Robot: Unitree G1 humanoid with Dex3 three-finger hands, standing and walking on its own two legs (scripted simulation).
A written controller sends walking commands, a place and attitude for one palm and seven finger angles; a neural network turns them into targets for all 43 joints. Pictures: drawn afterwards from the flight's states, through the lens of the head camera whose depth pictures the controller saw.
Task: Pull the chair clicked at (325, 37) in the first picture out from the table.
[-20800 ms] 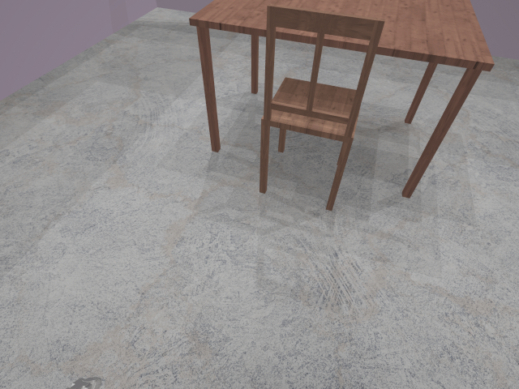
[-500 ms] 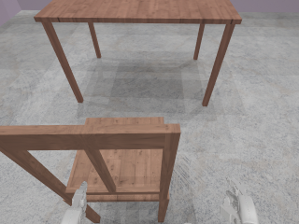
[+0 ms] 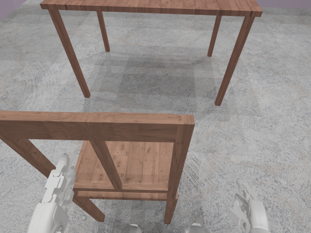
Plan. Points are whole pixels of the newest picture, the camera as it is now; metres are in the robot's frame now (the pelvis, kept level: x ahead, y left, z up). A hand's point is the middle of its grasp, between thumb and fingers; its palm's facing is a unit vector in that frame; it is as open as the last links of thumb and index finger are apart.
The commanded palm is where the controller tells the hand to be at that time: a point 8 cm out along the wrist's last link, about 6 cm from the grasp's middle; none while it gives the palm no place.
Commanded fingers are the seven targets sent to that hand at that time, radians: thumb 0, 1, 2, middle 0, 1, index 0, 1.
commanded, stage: draw the hand back to the body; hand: left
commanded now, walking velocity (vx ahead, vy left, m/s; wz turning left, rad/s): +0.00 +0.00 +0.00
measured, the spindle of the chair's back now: (109, 167) +0.28 +0.15 +0.01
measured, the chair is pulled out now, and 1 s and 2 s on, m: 0.68 0.68 0.68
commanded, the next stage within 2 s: step back with the hand held close in 1.30 s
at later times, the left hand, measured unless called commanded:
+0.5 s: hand (34, 194) +0.17 +0.22 +0.15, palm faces +0.28 -0.86 -0.42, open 15.1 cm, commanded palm +0.13 +0.26 +0.19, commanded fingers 0.00 0.17 0.55 -0.10 -0.15 -0.10 -0.15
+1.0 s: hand out of the picture +0.23 +0.26 +0.26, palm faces +0.51 -0.74 -0.44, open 8.4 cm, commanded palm +0.17 +0.29 +0.26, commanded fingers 0.00 0.90 0.90 -0.20 -0.30 -0.20 -0.30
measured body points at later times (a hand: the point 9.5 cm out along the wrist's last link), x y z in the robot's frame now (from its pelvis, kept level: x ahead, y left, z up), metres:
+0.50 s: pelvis +0.02 +0.00 +0.06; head +0.01 -0.02 +0.51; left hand +0.15 +0.27 +0.17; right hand +0.21 -0.22 -0.02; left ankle -0.01 +0.13 -0.65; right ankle +0.03 -0.12 -0.65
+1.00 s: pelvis +0.04 -0.01 +0.08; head +0.02 -0.05 +0.53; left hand +0.20 +0.29 +0.28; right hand +0.24 -0.24 +0.00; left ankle -0.01 +0.13 -0.65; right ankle +0.03 -0.12 -0.65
